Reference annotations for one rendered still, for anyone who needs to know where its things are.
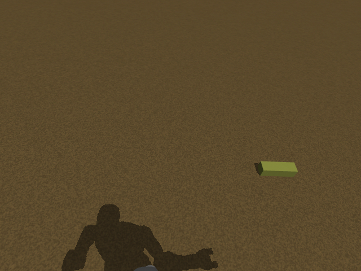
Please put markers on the carton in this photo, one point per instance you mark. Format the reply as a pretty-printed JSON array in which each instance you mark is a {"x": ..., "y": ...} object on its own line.
[{"x": 273, "y": 168}]

